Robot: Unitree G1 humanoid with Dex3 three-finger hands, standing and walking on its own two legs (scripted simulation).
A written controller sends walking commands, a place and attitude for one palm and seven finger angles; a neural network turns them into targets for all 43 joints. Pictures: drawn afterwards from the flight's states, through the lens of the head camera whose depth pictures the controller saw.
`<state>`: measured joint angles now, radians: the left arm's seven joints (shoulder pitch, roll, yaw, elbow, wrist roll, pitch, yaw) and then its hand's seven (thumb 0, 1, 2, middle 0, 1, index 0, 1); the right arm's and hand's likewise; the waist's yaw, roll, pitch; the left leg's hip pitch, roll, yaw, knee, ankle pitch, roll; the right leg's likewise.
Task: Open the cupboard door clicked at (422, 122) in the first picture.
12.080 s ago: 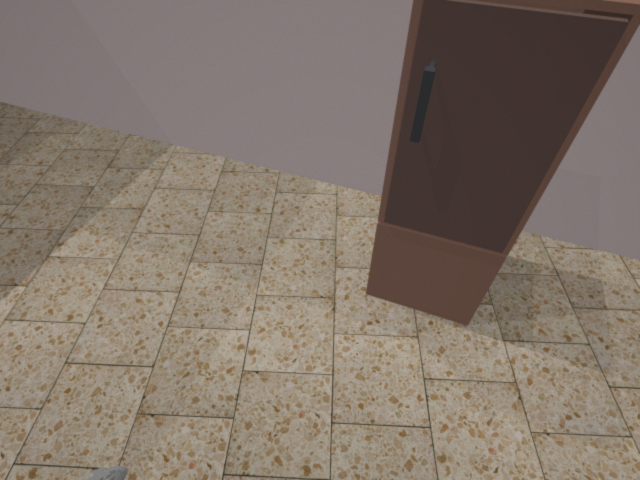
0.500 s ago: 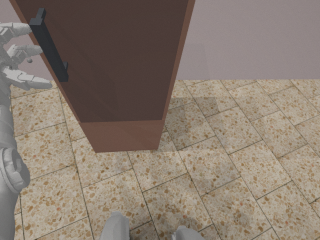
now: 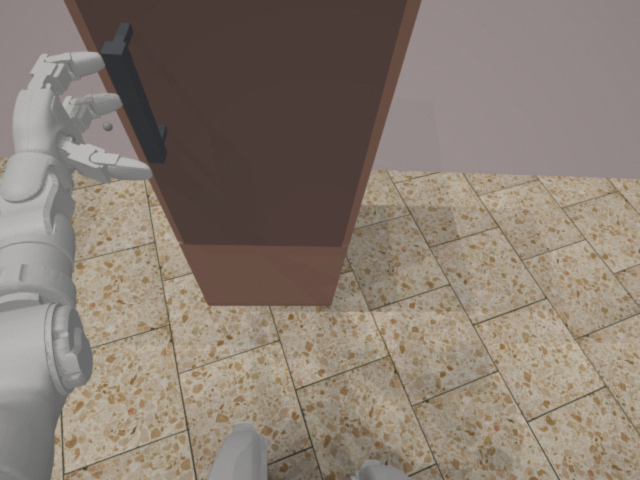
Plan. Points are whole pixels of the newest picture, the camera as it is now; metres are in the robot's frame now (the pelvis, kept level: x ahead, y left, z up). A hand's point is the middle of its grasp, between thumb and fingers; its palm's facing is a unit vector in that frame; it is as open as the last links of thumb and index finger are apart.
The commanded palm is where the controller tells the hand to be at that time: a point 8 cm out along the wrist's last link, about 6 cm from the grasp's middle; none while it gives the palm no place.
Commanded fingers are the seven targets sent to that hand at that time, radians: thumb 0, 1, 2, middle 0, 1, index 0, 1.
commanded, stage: slide the fingers in behind the handle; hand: left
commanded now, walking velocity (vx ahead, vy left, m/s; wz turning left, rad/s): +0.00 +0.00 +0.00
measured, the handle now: (142, 99) +0.54 +0.22 +0.12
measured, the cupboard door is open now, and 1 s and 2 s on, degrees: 0 0 0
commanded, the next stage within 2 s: move the hooked fingers beside the handle in 0.54 s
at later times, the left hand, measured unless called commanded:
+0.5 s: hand (112, 129) +0.49 +0.24 +0.12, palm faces +0.11 -0.99 -0.01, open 15.2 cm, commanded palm +0.48 +0.23 +0.11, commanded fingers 0.00 -0.50 0.30 -0.30 -1.20 -0.30 -1.20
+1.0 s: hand (108, 128) +0.49 +0.24 +0.12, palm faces +0.10 -0.99 -0.01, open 15.0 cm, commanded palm +0.48 +0.25 +0.11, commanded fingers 0.00 -0.50 0.30 -0.30 -1.20 -0.30 -1.20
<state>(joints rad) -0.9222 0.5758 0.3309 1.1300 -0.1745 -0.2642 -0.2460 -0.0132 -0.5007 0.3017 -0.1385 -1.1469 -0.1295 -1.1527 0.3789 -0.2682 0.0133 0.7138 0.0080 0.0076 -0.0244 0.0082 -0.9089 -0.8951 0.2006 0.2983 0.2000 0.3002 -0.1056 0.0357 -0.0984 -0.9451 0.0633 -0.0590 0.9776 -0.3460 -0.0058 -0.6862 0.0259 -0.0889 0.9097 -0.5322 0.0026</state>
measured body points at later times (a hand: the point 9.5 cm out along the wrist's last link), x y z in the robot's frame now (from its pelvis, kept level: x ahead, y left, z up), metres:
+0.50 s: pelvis +0.00 +0.00 +0.00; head +0.10 +0.03 +0.44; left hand +0.48 +0.29 +0.12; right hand +0.04 -0.26 -0.12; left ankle +0.06 +0.12 -0.68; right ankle -0.06 -0.13 -0.68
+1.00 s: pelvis -0.01 +0.01 +0.00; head +0.10 +0.03 +0.44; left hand +0.48 +0.30 +0.12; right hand +0.02 -0.26 -0.11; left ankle +0.06 +0.12 -0.68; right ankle -0.06 -0.13 -0.68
